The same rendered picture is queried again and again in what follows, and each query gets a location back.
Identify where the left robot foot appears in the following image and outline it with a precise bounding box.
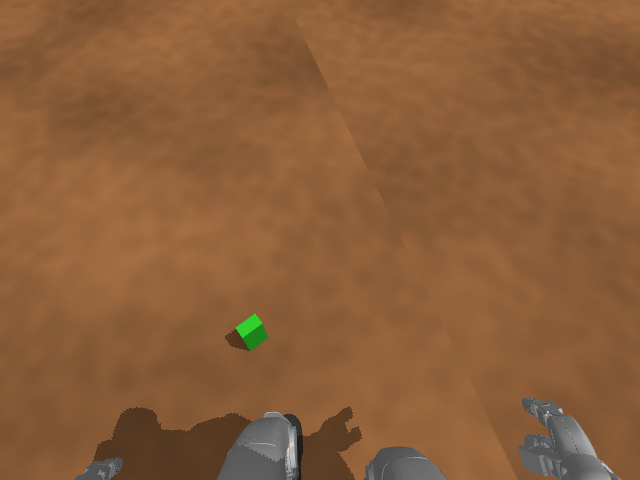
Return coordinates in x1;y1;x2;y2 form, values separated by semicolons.
283;414;303;480

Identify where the left robot hand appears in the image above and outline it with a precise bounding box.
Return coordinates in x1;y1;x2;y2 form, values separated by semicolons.
74;457;123;480

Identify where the right robot hand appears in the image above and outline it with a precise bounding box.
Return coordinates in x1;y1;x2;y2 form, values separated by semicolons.
518;397;598;480

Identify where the carton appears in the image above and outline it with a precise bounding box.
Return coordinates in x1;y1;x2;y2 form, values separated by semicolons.
236;314;268;351

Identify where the right robot arm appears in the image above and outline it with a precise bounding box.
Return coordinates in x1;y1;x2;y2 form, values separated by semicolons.
560;453;621;480

